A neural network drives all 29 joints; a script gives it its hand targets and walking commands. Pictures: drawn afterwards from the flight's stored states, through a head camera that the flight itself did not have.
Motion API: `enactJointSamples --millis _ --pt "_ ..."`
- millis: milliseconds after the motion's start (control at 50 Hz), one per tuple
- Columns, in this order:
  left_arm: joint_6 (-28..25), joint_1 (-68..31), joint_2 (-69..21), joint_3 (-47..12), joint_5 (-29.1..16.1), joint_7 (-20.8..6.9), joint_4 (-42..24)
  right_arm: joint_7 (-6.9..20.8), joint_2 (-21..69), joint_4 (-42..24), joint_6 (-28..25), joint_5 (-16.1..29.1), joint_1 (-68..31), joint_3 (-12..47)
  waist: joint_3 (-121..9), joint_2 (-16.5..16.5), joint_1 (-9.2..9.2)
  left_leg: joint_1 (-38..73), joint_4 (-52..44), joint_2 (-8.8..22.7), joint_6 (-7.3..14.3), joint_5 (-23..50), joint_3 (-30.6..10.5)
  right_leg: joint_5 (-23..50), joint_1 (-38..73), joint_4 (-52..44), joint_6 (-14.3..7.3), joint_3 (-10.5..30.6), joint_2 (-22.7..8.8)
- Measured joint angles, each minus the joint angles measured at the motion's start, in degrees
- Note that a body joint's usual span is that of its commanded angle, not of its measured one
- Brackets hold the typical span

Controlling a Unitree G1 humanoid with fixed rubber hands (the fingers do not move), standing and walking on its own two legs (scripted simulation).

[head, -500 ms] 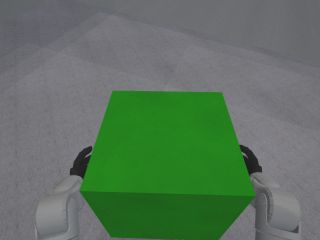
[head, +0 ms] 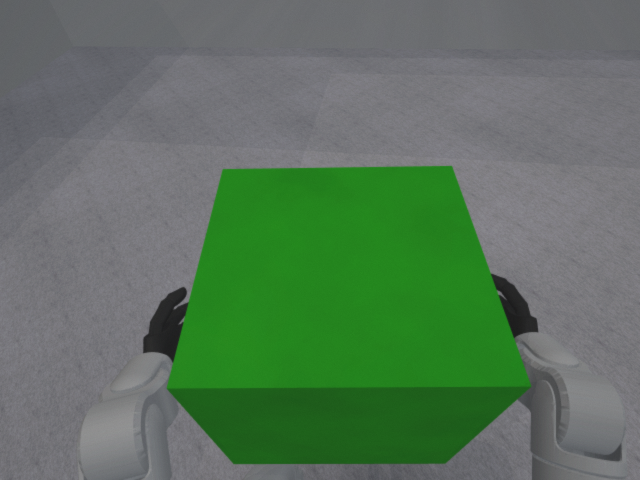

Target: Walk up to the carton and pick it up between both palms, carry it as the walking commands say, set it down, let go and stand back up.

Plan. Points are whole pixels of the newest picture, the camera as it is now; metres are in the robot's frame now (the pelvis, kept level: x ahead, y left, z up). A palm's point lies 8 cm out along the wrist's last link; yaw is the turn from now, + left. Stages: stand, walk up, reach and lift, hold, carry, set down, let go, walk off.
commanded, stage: carry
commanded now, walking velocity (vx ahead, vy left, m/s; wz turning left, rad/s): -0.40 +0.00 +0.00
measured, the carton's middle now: (338, 321) +0.31 -0.02 +0.02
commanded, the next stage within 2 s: none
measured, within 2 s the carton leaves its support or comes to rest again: neither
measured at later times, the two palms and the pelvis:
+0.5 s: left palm out of the picture +0.01 +0.23 +0.06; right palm out of the picture +0.02 -0.15 +0.07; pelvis -0.24 +0.02 -0.01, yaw +2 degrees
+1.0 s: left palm out of the picture -0.26 +0.28 +0.04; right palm out of the picture -0.20 -0.10 +0.06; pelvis -0.47 +0.06 +0.00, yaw +3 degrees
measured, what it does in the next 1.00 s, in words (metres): walks backwards: left foot, then right foot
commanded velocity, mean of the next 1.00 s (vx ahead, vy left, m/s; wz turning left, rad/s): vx -0.40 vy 0.00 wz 0.00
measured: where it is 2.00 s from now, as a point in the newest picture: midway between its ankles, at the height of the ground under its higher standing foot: outside the picture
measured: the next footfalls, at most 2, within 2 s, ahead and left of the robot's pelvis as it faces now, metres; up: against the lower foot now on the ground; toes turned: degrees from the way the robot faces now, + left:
left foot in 0.12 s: -0.06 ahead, +0.13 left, +0.00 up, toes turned +8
right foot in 0.54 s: -0.28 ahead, -0.11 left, +0.00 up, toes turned -3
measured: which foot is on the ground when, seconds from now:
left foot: up 0.00-0.10, down 0.12-0.56, up 0.58-0.88, down 0.90-1.00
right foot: down 0.00-0.14, up 0.16-0.52, down 0.54-0.90, up 0.92-1.00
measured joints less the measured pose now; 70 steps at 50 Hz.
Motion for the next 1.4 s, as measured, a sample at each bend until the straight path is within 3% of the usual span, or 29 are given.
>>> enactJointSamples --millis 80,120,140,160,200,220,260,320,380,480,540,560,620,680,740,800,840,880,920,960,980,1040,1100,1180,1260,1320,1340,1360,1400 --pt "0.53 -2.42 0.78 0.19 0.17 -0.01 2.07 -0.05 -0.71 1.73 0.53 -0.72 -2.22 0.38 -3.15 -1.3 1.13 10.36 -17.61 0.84 0.9 -3.6 1.89 3.58 -4.82 -0.57 0.99 -0.69 -1.54" --pt "0.85 -3.04 0.92 0.02 0.43 0.01 3.83 -0.01 -0.9 2.95 1.05 -1.18 -2.55 0.36 -4.09 -1.74 1.42 16.77 -32.61 1.45 1.27 1.32 2.24 5.36 -7.12 -0.6 1.6 -1.68 -1.97" --pt "0.87 -3.22 1.4 -0.02 0.38 0.01 4.75 0.0 -0.38 3.79 0.98 -1.57 -2.56 0.29 -4.33 -2.42 1.3 17.98 -37.05 1.18 2.77 -0.73 2.17 4.68 -8.74 0.48 1.8 -1.94 -2.42" --pt "1.06 -3.09 2.51 0.08 -0.04 -0.02 5.86 -0.04 1.02 5.07 0.47 -2.41 -2.21 0.26 -3.88 -3.97 1.49 16.98 -37.2 0.37 4.0 -0.36 2.15 -0.79 -10.33 3.27 1.72 -0.86 -2.54" --pt "1.78 -1.88 4.46 0.47 -1.3 -0.05 6.62 -0.26 3.9 6.19 0.18 -4.06 -1.06 0.29 -2.24 -4.56 2.76 15.07 -36.04 1.95 5.04 4.15 2.71 -13.26 -14.04 16.1 1.21 1.22 0.89" --pt "1.88 -1.43 4.99 0.65 -1.99 -0.04 6.54 -0.36 4.97 5.73 0.07 -4.6 -0.31 0.19 -1.51 -4.32 3.25 14.63 -36.28 2.98 5.05 5.63 2.52 -15.58 -15.62 23.14 0.82 1.53 2.7" --pt "1.41 -1.83 5.09 0.78 -3.12 0.07 6.39 -0.56 6.16 3.44 -0.27 -4.88 0.96 -0.62 -0.46 -4.19 3.89 13.49 -37.26 4.04 4.94 7.03 1.67 -15.26 -17.45 34.17 0.34 1.45 4.69" --pt "0.04 -3.62 4.18 0.65 -3.7 0.24 5.58 -0.6 6.18 0.02 -0.74 -4.04 0.87 -2.27 0.44 -4.41 5.33 11.25 -38.2 4.52 5.07 10.31 1.4 -12.59 -16.55 40.86 0.51 0.98 5.68" --pt "-0.43 -4.88 4.39 0.18 -3.86 0.37 4.34 -0.47 5.95 -1.7 -1.3 -3.32 0.4 -2.94 -0.11 -4.08 5.7 8.91 -39.07 5.06 5.47 13.13 2.15 -14.04 -11.92 36.51 1.01 -0.27 5.88" --pt "0.62 -5.76 5.58 -0.8 -3.62 0.23 5.86 -0.32 6.12 -1.12 -1.21 -4.1 1.36 -2.74 -2.18 -2.02 4.2 5.41 -41.86 6.1 5.55 18.73 3.72 -18.1 -0.79 17.72 -0.39 -1.72 6.37" --pt "0.79 -5.61 5.23 -1.04 -3.11 -0.18 7.1 -0.33 5.35 -1.17 -0.53 -4.6 2.3 -2.04 -2.47 -0.75 3.36 3.12 -43.65 6.13 5.23 22.51 5.02 -13.35 6.33 1.05 -2.27 -1.64 5.88" --pt "0.19 -5.31 4.25 -0.99 -2.76 -0.22 7.75 -0.32 4.37 -0.97 -0.37 -4.4 2.43 -1.84 -1.84 0.6 3.27 1.98 -42.5 6.59 4.27 19.94 4.5 -8.49 5.78 -0.37 -2.09 -1.53 6.26" --pt "-0.54 -2.41 0.9 -1.3 -1.06 -0.14 8.45 -0.24 1.64 -0.48 0.47 -2.97 4.67 -1.38 0.04 0.8 1.61 -3.43 -22.96 3.49 1.66 1.56 2.34 -5.87 3.96 1.43 -1.22 -0.85 4.17" --pt "-0.76 0.88 -1.01 -0.83 -0.16 -0.02 4.97 -0.21 0.43 -0.63 1.05 -1.35 4.34 -0.74 0.99 0.4 0.32 -4.82 -4.8 1.19 0.81 0.2 1.11 -3.38 3.33 0.06 -0.59 0.36 2.22" --pt "-0.26 0.34 -0.49 -0.21 -0.1 0.1 0.89 -0.24 0.25 -0.91 0.21 -0.19 1.69 -0.29 0.44 0.06 -0.44 -1.85 1.23 0.48 0.24 0.1 0.82 -0.67 0.9 -0.42 -0.01 0.49 0.83" --pt "-0.05 -1.84 0.37 0.22 -0.02 0.06 0.47 -0.27 -0.34 -0.2 -0.12 -0.19 -1.12 0.12 -1.5 -0.55 0.16 4.15 -6.04 0.65 0.41 -3.49 1.53 2.08 -2.76 -0.85 0.63 0.38 -0.47" --pt "0.15 -2.91 0.73 0.24 0.21 0.04 2.18 -0.27 -0.76 1.25 0.34 -0.7 -2.23 0.37 -2.79 -1.3 0.78 9.26 -15.98 0.85 1.01 -4.68 2.29 4.09 -5.1 -1.41 1.27 0.13 -1.4" --pt "0.55 -3.35 0.94 0.11 0.54 0.05 4.08 -0.23 -0.92 2.95 0.88 -1.22 -2.63 0.53 -3.57 -1.85 1.19 15.29 -29.9 1.26 1.44 -0.66 2.73 6.19 -7.13 -2.05 2.06 -0.61 -2.05" --pt "0.9 -3.42 2.25 0.19 0.27 0.04 5.73 -0.25 0.59 4.95 0.52 -2.21 -2.57 0.51 -3.33 -3.76 1.35 17.18 -37.17 0.61 3.95 0.64 2.84 3.42 -9.99 0.43 2.1 -0.49 -2.89" --pt "1.56 -2.14 4.16 0.7 -0.95 0.02 6.29 -0.48 3.54 6.29 0.05 -3.73 -1.62 0.54 -1.85 -4.53 2.76 15.53 -36.3 1.63 5.17 2.43 2.7 -10.56 -14.11 12.59 1.7 1.15 0.03" --pt "1.68 -1.6 4.83 0.98 -1.72 0.04 5.96 -0.61 4.93 5.89 -0.22 -4.27 -0.93 0.32 -1.08 -4.52 3.39 14.97 -36.36 2.55 5.22 3.54 2.5 -14.03 -16.09 20.02 1.21 1.65 1.79" --pt "0.88 -2.56 4.64 1.5 -3.5 0.26 5.34 -0.9 7.03 2.06 -0.97 -4.46 0.69 -1.43 0.7 -4.57 4.61 13.03 -37.38 3.93 5.06 7.15 0.96 -14.27 -18.68 36.18 0.47 1.64 4.56" --pt "-0.67 -4.01 3.67 0.96 -3.81 0.38 4.89 -0.81 6.45 -0.98 -1.27 -3.56 0.71 -2.78 0.74 -4.4 5.76 10.85 -38.44 4.69 5.4 10.18 0.73 -13.1 -16.85 40.87 1.01 0.79 5.55" --pt "-0.37 -5.59 4.67 -0.48 -3.69 0.68 3.96 -0.23 6.11 -2.3 -1.99 -3.14 0.94 -3.42 -0.58 -3.96 5.31 8.07 -40.13 5.45 5.65 14.06 1.57 -16.05 -9.31 32.11 1.47 -0.39 6.23" --pt "0.77 -6.44 5.5 -1.4 -3.28 0.55 5.55 -0.1 5.88 -1.69 -1.65 -3.81 1.82 -3.13 -1.7 -1.94 3.67 5.44 -42.59 6.06 5.86 18.76 2.68 -18.07 -0.31 16.3 0.05 -1.33 6.78" --pt "0.81 -6.41 5.02 -1.42 -2.85 0.22 6.66 -0.12 5.0 -1.72 -0.75 -4.29 2.17 -2.47 -1.69 -0.59 2.76 3.26 -44.46 5.83 5.85 22.78 4.15 -13.93 6.42 1.19 -1.82 -1.51 6.31" --pt "0.44 -6.25 4.39 -1.2 -2.65 0.14 6.93 -0.13 4.39 -1.62 -0.61 -4.23 2.02 -2.26 -1.29 0.03 2.72 2.26 -44.14 5.91 5.32 22.56 4.47 -8.87 6.97 -2.29 -2.23 -1.22 6.09" --pt "-0.16 -5.75 3.18 -1.05 -2.15 0.16 7.52 -0.12 3.42 -1.1 -0.47 -3.86 2.1 -2.16 -0.31 1.27 2.37 1.04 -41.82 6.04 4.06 17.75 3.75 -5.92 6.02 -1.72 -1.94 -1.21 6.34" --pt "-0.56 -3.67 0.84 -1.04 -1.07 0.21 7.71 -0.09 1.79 -0.9 0.15 -2.89 3.58 -1.9 1.07 1.31 1.38 -2.85 -28.05 4.07 2.18 3.83 2.86 -5.46 4.7 0.35 -0.98 -0.86 4.75"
